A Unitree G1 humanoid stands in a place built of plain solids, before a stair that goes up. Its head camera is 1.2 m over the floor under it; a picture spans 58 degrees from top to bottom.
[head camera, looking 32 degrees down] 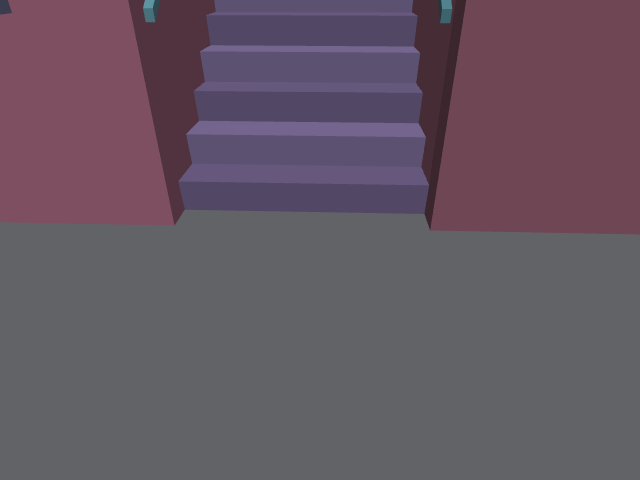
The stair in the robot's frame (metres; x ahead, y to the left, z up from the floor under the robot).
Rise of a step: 0.19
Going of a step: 0.25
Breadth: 1.40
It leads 2 degrees to the right of straight ahead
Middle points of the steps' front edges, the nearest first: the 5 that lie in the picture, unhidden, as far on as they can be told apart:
2.21 0.10 0.19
2.46 0.09 0.38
2.72 0.08 0.57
2.96 0.07 0.76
3.21 0.06 0.94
